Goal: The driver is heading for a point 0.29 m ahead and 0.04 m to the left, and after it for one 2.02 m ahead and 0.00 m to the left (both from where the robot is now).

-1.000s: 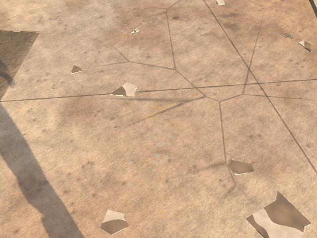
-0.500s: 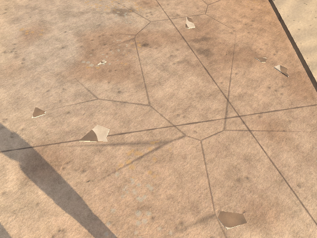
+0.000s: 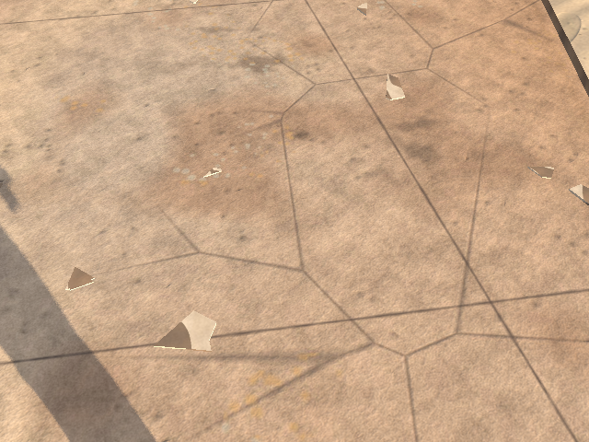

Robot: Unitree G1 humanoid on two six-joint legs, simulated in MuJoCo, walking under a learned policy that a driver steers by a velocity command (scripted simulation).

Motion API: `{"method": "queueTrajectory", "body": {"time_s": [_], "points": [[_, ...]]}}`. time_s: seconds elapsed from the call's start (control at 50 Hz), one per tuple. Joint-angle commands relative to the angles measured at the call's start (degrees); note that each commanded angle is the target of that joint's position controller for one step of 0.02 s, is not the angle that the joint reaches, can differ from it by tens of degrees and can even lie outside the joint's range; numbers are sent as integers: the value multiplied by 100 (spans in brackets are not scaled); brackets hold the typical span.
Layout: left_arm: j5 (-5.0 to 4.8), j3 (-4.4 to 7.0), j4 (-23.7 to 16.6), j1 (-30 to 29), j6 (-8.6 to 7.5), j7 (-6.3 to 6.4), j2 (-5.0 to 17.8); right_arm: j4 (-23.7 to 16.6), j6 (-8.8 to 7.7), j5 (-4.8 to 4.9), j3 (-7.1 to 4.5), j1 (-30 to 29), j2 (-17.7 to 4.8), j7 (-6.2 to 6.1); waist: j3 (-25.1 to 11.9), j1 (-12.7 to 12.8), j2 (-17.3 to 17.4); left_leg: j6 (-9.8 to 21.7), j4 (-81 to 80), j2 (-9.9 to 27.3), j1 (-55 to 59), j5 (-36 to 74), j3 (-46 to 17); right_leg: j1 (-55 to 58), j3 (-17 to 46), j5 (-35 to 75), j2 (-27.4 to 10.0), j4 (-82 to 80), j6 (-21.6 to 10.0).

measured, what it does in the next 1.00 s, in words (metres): walks ahead: left foot, then right foot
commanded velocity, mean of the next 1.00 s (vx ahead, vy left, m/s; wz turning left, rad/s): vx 0.50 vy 0.00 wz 0.00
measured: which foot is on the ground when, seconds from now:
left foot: up 0.00-0.22, down 0.24-0.82, up 0.84-1.00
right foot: down 0.00-0.26, up 0.28-0.78, down 0.80-1.00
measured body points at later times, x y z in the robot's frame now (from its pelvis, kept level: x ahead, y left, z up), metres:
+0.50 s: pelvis +0.27 +0.06 +0.00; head +0.28 +0.07 +0.45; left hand +0.35 +0.31 -0.15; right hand +0.25 -0.19 -0.14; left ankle +0.26 +0.12 -0.75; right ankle +0.33 -0.10 -0.67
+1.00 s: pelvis +0.54 +0.00 +0.00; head +0.56 -0.01 +0.45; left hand +0.57 +0.26 -0.14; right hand +0.59 -0.25 -0.15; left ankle +0.52 +0.14 -0.66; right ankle +0.56 -0.06 -0.75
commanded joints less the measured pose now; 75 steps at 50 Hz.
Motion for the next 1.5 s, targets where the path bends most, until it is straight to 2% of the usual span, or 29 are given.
{"method": "queueTrajectory", "body": {"time_s": [0.02,0.16,0.2,0.22,0.24,0.26,0.28,0.32,0.36,0.48,0.68,0.74,0.78,0.8,0.82,0.84,0.86,0.88,0.94,1.02,1.12,1.26,1.32,1.36,1.38,1.4,1.42,1.46,1.5], "points": [[-5,76,-214,196,-90,23,665,-411,-37,45,34,-525,-123,19,401,-6,-540,-57,-782,-104,-86,507,227,-240,872,1630,-1491,-680,-588],[89,103,4,566,-39,128,782,-723,-137,56,25,-1158,-258,-6,483,85,-604,287,-1794,-383,86,-45,361,907,782,2842,-1845,-101,-577],[99,130,-4,364,-25,144,874,-542,-199,51,-47,-506,-357,-61,156,-243,-658,493,-2078,-704,1118,-435,510,870,614,4266,-1793,730,-431],[73,131,-13,254,-1,130,884,-239,-251,23,-115,373,-439,-107,-278,-625,-508,624,-2462,-889,2173,-222,620,657,428,4531,-1594,1724,-323],[27,85,-116,211,-7,112,773,63,-311,-94,-231,1424,-755,-170,-914,-979,-262,869,-2478,-319,3720,-311,-10,-332,277,3419,-1352,3084,-205],[-218,-29,-303,715,-9,39,249,130,-315,-205,-401,2142,-1412,-197,-1779,-917,967,1591,-2860,1458,5469,-993,-2682,-2352,-132,362,-440,5402,109],[-82,100,-245,588,-2,38,640,112,-220,-2,-383,1789,-1306,-135,-1806,-785,673,1718,-3547,1691,5261,-979,-3898,-3075,645,-1817,-146,6225,34],[1,125,-464,-231,-9,2,628,-54,-231,106,-200,695,-668,-89,-363,-387,-9,1369,-3837,1228,3652,-946,-2303,-3347,820,-908,-742,6022,-16],[118,120,-447,-237,102,-39,442,48,-302,123,-76,519,-284,-119,32,-48,113,982,-4142,705,2751,-351,-1394,-2852,768,-561,-1014,5383,67],[146,125,-738,-1028,333,-145,411,344,-429,124,-70,1284,-497,-158,248,-28,85,1030,-4502,447,2771,501,-699,-3399,496,259,-1180,4534,372],[57,22,-1377,-2772,251,-148,398,639,-388,59,-19,2195,-504,-231,488,-474,166,992,-4233,539,4051,1830,-302,-3562,140,887,-882,2285,275],[52,64,-1405,-2597,174,-122,489,669,-365,21,-53,2046,-607,-281,406,-276,199,895,-3697,662,4346,3008,-196,-3035,60,301,-676,1916,19],[73,169,-1035,-1436,98,-45,631,661,-337,29,-79,1847,-698,-276,-181,241,155,728,-2337,489,4200,4226,17,-1552,-126,196,-289,1473,-213],[163,271,-706,-411,36,13,861,601,-333,70,-48,1791,-625,-260,-762,612,-36,613,-1112,247,3433,3488,185,-102,179,337,-551,1362,-407],[306,424,-596,446,8,70,1457,372,-341,261,60,2032,-220,-200,-1580,699,-964,367,940,-359,1681,1062,533,1611,2305,-330,-2155,1152,-913],[160,470,-580,326,104,0,1591,407,-345,278,-16,2301,-303,-173,-1982,485,-1549,327,2371,-1174,489,-2413,88,2031,4464,-286,-2950,324,-1405],[16,409,-695,-388,147,-28,1353,333,-306,159,-93,1821,-565,-188,-1152,230,-774,406,2619,-715,44,-1977,-375,1303,3711,-623,-2684,273,-1224],[-7,297,-778,-850,121,-46,947,220,-334,120,-72,1394,-471,-157,-488,136,-442,405,2377,-501,4,-1514,-355,457,2978,-489,-2470,73,-1078],[6,123,-606,-990,8,-1,439,254,-178,-35,-50,1405,-179,-78,10,-308,-518,281,1492,-144,697,-1015,-286,-740,1738,395,-1794,-348,-592],[-11,156,-402,-458,-102,20,721,51,-22,-51,-58,889,-181,-5,133,-338,-484,75,986,-40,273,-530,-74,-705,1287,1014,-1660,-588,-674],[-16,101,-297,29,-83,18,678,-364,-17,23,-10,-313,-198,21,360,-69,-499,-97,-404,-25,-197,325,148,-302,947,1513,-1490,-701,-593],[61,98,-62,573,-48,100,757,-732,-95,53,42,-1224,-239,6,474,166,-602,157,-1640,-308,-113,266,349,786,790,2542,-1750,-320,-595],[93,136,-57,333,-27,141,885,-643,-176,53,-27,-728,-360,-45,232,-157,-671,442,-2010,-633,824,-360,489,937,622,4182,-1803,479,-440],[51,125,-98,159,4,120,877,-78,-277,-32,-177,972,-619,-143,-661,-849,-435,735,-2486,-751,2992,-119,457,278,321,4269,-1452,2430,-239],[-89,30,-318,267,-6,77,570,83,-318,-187,-320,1931,-1159,-209,-1443,-1052,277,1153,-2591,668,4695,-619,-1240,-1267,43,2178,-1020,4306,-49],[-188,18,-317,818,3,38,305,107,-265,-136,-403,1991,-1513,-151,-1922,-761,1220,1834,-3359,1888,5529,-589,-3784,-2883,217,-2087,13,6016,75],[-38,145,-345,273,44,55,762,36,-202,69,-348,1395,-1224,-117,-1293,-604,309,1624,-3515,1537,4895,-1125,-3449,-3318,893,-1658,-395,6321,-29],[-1,134,-514,-356,6,2,606,-78,-249,86,-153,567,-553,-85,-195,-286,-62,1226,-3917,1044,3415,-642,-2029,-3222,831,-747,-826,5760,-31],[132,121,-457,-211,143,-58,440,58,-315,112,-50,568,-264,-130,-38,-7,123,961,-4140,634,2776,-16,-1269,-2723,774,-516,-1002,5301,96]]}}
